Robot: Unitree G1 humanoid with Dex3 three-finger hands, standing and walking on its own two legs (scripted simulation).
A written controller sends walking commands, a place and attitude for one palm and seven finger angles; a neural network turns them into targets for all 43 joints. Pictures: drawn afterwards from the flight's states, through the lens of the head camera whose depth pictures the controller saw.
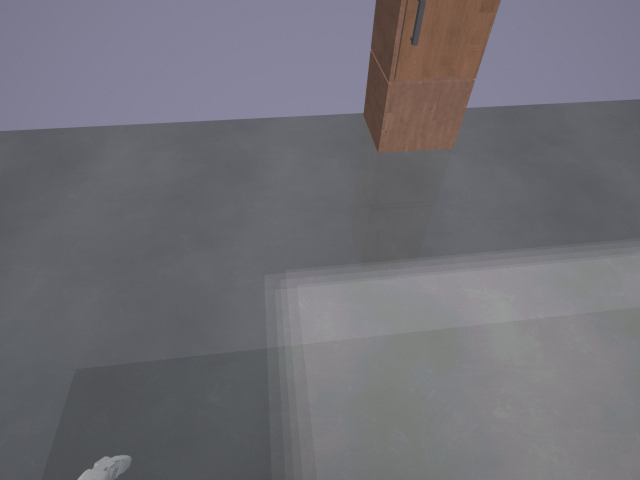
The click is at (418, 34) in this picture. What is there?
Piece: cupboard door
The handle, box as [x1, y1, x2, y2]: [410, 0, 425, 45]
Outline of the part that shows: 425,0 418,0 419,2 413,35 410,37 412,45 417,44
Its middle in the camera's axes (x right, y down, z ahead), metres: +0.39 -0.90 +1.59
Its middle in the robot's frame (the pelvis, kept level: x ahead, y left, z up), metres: +1.80 -0.32 -0.09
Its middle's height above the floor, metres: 0.68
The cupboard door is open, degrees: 0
